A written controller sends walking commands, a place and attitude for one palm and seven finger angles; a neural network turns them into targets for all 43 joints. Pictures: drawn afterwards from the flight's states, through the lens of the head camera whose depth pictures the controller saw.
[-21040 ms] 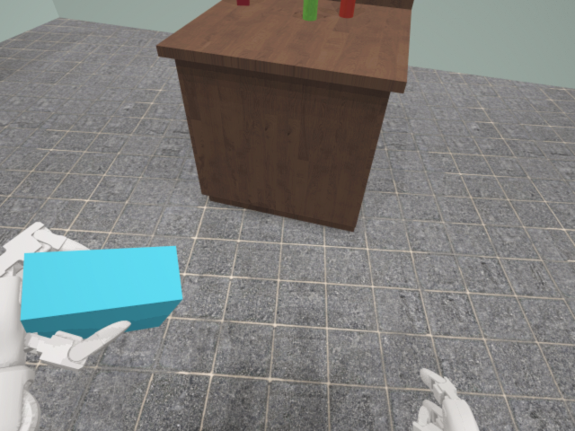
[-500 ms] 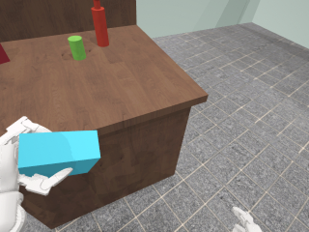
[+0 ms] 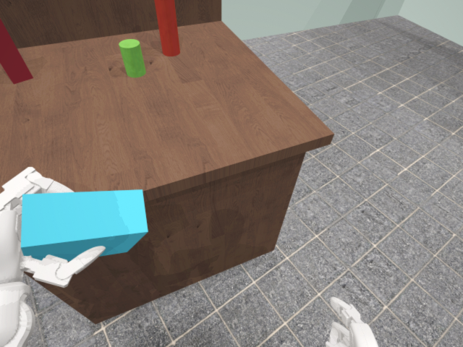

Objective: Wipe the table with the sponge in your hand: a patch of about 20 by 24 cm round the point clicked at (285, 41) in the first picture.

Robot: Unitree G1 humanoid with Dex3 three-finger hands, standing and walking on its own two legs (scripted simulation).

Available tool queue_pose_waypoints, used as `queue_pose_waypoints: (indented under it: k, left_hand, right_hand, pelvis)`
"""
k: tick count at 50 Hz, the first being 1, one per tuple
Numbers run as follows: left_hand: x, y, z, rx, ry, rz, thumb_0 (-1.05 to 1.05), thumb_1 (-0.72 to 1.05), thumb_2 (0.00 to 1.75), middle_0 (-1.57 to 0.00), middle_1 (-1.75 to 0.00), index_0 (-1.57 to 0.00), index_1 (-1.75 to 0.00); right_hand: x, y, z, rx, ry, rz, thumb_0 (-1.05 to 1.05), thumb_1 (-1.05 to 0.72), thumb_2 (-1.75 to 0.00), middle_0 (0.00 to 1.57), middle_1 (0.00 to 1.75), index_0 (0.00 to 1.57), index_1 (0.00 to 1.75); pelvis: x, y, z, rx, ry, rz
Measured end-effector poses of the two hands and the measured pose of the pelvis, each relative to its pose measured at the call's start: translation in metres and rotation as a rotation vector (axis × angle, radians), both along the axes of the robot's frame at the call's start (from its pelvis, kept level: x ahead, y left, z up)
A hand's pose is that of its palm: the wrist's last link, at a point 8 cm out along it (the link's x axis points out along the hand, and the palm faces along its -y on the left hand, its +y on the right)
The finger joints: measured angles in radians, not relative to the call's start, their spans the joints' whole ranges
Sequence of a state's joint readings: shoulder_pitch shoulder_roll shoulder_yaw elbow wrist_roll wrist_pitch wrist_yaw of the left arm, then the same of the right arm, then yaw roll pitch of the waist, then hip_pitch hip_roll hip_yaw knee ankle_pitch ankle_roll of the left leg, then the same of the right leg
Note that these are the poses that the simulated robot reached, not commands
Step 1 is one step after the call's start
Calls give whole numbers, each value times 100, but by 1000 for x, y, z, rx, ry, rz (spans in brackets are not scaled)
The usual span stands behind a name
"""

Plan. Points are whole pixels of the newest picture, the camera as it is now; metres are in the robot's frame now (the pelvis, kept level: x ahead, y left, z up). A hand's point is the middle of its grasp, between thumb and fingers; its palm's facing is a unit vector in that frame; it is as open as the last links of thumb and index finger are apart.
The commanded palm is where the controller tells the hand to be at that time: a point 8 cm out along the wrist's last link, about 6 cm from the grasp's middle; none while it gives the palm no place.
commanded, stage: come to a stop and stand still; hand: left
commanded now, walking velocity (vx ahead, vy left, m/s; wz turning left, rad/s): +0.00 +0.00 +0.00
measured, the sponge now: (102, 226) +0.24 +0.21 +0.13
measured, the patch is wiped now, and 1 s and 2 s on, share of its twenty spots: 0.00 0.00 0.00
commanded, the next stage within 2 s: look again from close up in 0.02 s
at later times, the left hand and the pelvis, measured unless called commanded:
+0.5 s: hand (66, 212) +0.24 +0.25 +0.16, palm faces +0.41 -0.84 -0.35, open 9.9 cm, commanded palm +0.18 +0.28 +0.18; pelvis +0.02 +0.00 +0.00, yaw +0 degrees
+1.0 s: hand (100, 171) +0.31 +0.23 +0.16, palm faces +0.42 -0.83 -0.37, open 9.9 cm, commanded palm +0.26 +0.27 +0.18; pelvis +0.10 -0.01 -0.03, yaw +0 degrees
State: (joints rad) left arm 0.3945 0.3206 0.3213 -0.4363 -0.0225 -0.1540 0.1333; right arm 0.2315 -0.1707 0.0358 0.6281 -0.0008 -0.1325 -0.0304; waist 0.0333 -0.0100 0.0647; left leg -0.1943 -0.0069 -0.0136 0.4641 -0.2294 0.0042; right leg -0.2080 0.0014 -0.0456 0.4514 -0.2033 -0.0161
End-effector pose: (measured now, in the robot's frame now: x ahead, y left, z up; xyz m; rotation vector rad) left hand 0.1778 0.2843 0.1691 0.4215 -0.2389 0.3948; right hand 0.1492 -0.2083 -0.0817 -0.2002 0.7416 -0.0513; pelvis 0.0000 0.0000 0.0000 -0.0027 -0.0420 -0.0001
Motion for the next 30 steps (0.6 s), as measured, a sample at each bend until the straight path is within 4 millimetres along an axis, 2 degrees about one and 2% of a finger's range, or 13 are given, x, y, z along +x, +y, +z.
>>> queue_pose_waypoints:
  k: [6, 12, 17, 26, 30]
  left_hand:
    - [13, -3, 13, 36, -35, -41, -1, -48, 102, -76, -135, -77, -135]
    - [18, 1, 4, 27, 31, -33, -1, -48, 102, -76, -135, -77, -135]
    - [18, 3, -3, 1, 52, -11, -1, -48, 102, -76, -135, -77, -135]
    - [20, 1, 4, -1, 8, -13, -1, -48, 102, -76, -135, -77, -135]
    - [23, 1, 2, 6, 16, -9, -1, -48, 102, -76, -135, -77, -135]
  right_hand:
    - [19, -1, 8, 7, -41, -7, 1, -90, -90, 20, 30, 21, 30]
    - [32, -10, 13, -11, -55, -31, 1, -90, -90, 20, 30, 20, 30]
    - [37, -15, 14, -37, -41, -31, 1, -90, -90, 20, 30, 20, 30]
    - [40, -14, 13, -37, -34, -27, 1, -90, -90, 20, 30, 20, 30]
    - [39, -13, 10, -23, -31, -42, 1, -90, -90, 20, 30, 20, 30]
  pelvis:
    - [9, 1, 2, -7, 11, -3]
    - [17, 2, 2, -7, 21, -5]
    - [20, 2, 3, -7, 21, -1]
    - [22, 2, 3, -8, 19, 3]
    - [26, 0, 0, -6, 26, 2]
